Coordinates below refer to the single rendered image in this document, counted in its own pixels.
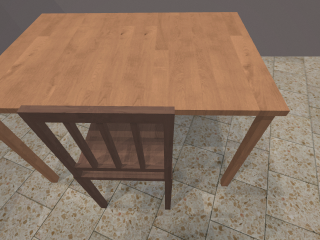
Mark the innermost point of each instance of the chair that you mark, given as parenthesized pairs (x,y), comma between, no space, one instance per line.
(123,143)

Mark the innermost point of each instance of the table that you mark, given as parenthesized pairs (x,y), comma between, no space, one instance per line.
(200,63)

